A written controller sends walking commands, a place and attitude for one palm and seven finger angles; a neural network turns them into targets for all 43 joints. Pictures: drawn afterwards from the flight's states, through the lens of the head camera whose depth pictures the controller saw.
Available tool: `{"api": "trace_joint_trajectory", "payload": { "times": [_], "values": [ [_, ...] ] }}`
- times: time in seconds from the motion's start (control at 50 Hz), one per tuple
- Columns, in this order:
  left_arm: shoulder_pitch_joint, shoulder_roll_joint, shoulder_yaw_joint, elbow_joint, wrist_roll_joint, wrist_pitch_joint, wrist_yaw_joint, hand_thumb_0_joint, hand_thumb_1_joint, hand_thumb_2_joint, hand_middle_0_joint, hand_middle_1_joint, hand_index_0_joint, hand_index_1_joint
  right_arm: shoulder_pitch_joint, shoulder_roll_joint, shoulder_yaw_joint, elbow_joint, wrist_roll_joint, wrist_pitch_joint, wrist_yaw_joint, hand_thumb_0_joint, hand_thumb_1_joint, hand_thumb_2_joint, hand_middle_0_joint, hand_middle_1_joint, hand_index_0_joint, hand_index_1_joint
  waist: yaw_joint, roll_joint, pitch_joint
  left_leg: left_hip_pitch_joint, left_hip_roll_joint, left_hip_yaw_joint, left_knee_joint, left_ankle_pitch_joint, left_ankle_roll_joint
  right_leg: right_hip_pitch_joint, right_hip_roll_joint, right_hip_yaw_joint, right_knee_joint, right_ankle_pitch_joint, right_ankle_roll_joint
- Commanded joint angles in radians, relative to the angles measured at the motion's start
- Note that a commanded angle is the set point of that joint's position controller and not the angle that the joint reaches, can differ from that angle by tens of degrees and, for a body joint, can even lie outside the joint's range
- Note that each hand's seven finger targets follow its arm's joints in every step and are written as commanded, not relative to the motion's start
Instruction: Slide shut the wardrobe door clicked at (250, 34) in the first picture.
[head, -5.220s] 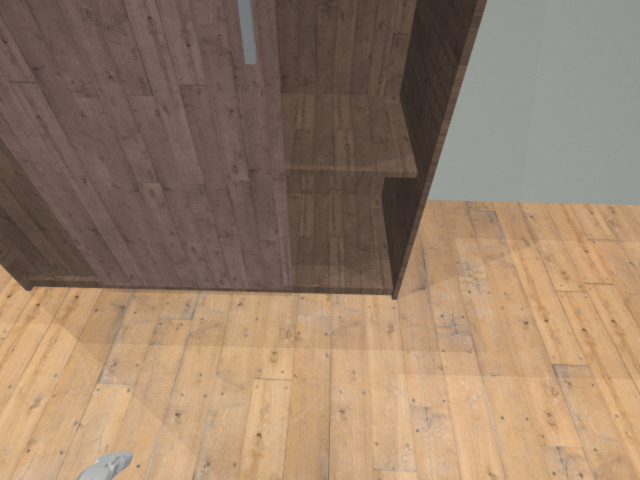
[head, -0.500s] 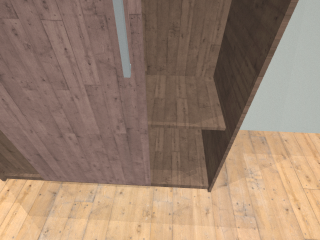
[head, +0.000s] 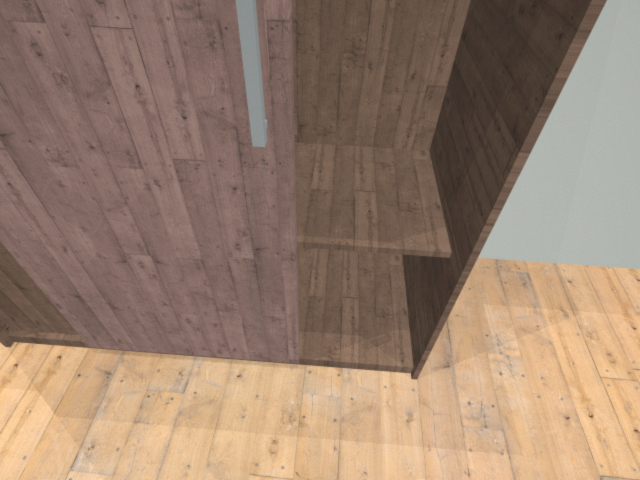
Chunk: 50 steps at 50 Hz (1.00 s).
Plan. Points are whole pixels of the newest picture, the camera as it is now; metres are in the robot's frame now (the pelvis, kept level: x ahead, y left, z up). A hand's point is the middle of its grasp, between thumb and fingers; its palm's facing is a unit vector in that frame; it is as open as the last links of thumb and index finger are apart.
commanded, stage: look again from close up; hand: left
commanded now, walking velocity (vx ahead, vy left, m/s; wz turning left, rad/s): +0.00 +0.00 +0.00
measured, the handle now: (253, 49) +0.58 +0.14 +0.27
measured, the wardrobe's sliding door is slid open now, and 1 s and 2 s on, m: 0.37 0.37 0.37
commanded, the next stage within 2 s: none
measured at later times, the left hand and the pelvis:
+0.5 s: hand out of the picture -0.01 +0.15 -0.18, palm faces +0.07 -0.99 -0.15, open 7.4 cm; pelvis +0.01 +0.00 +0.00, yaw +0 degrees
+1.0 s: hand out of the picture -0.01 +0.15 -0.18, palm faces +0.08 -0.99 -0.14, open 7.4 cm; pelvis +0.02 +0.00 +0.00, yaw +1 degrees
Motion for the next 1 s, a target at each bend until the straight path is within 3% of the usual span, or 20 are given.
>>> {"api": "trace_joint_trajectory", "payload": {
  "times": [0.0,0.16,0.34,0.56,0.74,0.98],
  "values": [
    [0.073,0.078,0.018,-0.033,-0.002,-0.01,0.005,0.0,0.9,0.9,-0.2,-0.3,-0.2,-0.3,0.056,-0.092,-0.023,-0.029,-0.002,-0.019,-0.006,0.0,-0.9,-0.9,0.2,0.3,0.2,0.3,0.002,0.0,0.087,-0.089,0.053,-0.081,-0.148,-0.102,0.029,-0.02,-0.046,0.078,-0.125,-0.093,-0.043],
    [0.081,0.071,0.02,-0.031,-0.002,-0.013,0.006,0.0,0.9,0.9,-0.2,-0.3,-0.2,-0.3,0.062,-0.085,-0.022,-0.023,0.0,-0.026,-0.008,0.0,-0.9,-0.9,0.2,0.3,0.2,0.3,0.006,0.012,0.061,-0.069,0.059,-0.081,-0.14,-0.026,0.033,0.006,-0.047,0.065,-0.107,-0.029,-0.043],
    [0.081,0.061,0.021,-0.028,-0.001,-0.01,0.006,0.0,0.9,0.9,-0.2,-0.3,-0.2,-0.3,0.059,-0.082,-0.021,-0.022,-0.002,-0.024,-0.01,0.0,-0.9,-0.9,0.2,0.3,0.2,0.3,0.006,0.023,0.088,-0.078,0.058,-0.086,-0.154,-0.052,0.034,-0.002,-0.044,0.061,-0.107,-0.03,-0.043],
    [0.08,0.066,0.023,-0.031,0.0,-0.012,0.005,0.0,0.9,0.9,-0.2,-0.3,-0.2,-0.3,0.056,-0.079,-0.02,-0.023,-0.001,-0.023,-0.011,0.0,-0.9,-0.9,0.2,0.3,0.2,0.3,0.005,-0.023,0.083,-0.061,0.049,-0.071,-0.128,-0.005,0.032,0.004,-0.051,0.066,-0.126,-0.032,-0.045],
    [0.081,0.065,0.022,-0.026,-0.002,-0.013,0.004,0.0,0.9,0.9,-0.2,-0.3,-0.2,-0.3,0.052,-0.077,-0.018,-0.015,-0.001,-0.026,-0.012,0.0,-0.9,-0.9,0.2,0.3,0.2,0.3,0.006,0.015,0.072,-0.046,0.051,-0.069,-0.126,0.048,0.03,0.021,-0.051,0.055,-0.12,0.011,-0.045],
    [0.082,0.063,0.021,-0.024,-0.003,-0.01,0.003,0.0,0.9,0.9,-0.2,-0.3,-0.2,-0.3,0.056,-0.081,-0.018,-0.014,-0.002,-0.026,-0.014,0.0,-0.9,-0.9,0.2,0.3,0.2,0.3,0.006,0.01,0.075,-0.044,0.052,-0.079,-0.135,0.04,0.032,0.026,-0.047,0.051,-0.121,0.009,-0.044]
  ]
}}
